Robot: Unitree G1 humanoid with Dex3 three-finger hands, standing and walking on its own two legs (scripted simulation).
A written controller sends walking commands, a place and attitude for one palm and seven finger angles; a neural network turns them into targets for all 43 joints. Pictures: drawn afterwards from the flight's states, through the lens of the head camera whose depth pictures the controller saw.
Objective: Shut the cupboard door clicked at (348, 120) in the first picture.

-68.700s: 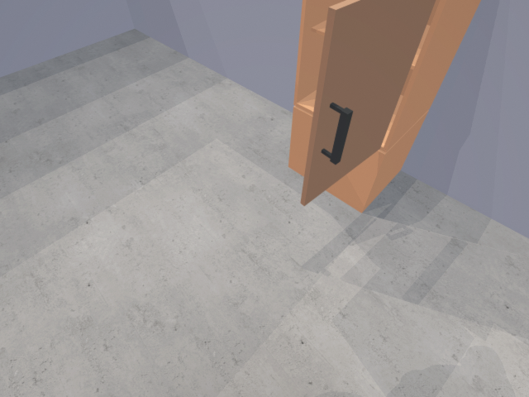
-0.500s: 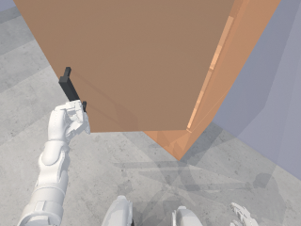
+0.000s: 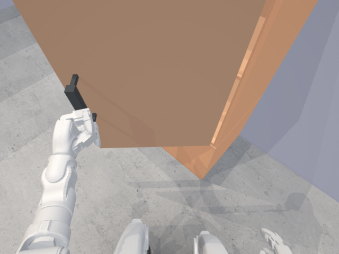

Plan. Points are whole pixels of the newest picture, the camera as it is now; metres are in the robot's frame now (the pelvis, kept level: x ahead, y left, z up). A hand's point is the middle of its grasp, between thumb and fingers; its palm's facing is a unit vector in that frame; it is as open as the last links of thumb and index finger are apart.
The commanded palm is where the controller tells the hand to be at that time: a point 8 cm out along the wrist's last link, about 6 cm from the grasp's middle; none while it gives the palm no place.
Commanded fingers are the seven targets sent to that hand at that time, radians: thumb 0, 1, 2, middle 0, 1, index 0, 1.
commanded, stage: push the door shut along its arc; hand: left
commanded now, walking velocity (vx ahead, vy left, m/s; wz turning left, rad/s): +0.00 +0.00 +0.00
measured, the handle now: (84, 105) +0.46 +0.24 +0.05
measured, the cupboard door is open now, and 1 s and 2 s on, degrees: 44 31 17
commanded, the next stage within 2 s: pull the fist back off the door in 1.84 s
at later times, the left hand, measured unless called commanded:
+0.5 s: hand (94, 117) +0.42 +0.20 +0.05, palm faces -0.07 -1.00 -0.02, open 3.2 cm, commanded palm +0.41 +0.24 +0.05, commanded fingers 0.00 0.90 0.90 -1.30 -1.50 -1.30 -1.50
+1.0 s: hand (115, 97) +0.48 +0.16 +0.05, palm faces -0.21 -0.98 -0.03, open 3.1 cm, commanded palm +0.48 +0.21 +0.05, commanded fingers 0.00 0.90 0.90 -1.30 -1.50 -1.30 -1.50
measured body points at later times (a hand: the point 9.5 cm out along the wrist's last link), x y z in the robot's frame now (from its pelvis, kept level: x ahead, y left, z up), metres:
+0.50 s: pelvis -0.01 +0.01 -0.01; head +0.09 +0.02 +0.43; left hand +0.42 +0.26 +0.05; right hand +0.08 -0.26 -0.13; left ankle +0.06 +0.12 -0.64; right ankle +0.00 -0.12 -0.64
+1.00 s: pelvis -0.02 +0.01 -0.03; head +0.11 +0.03 +0.40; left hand +0.49 +0.22 +0.06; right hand +0.02 -0.26 -0.14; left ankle +0.06 +0.12 -0.64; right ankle +0.00 -0.12 -0.64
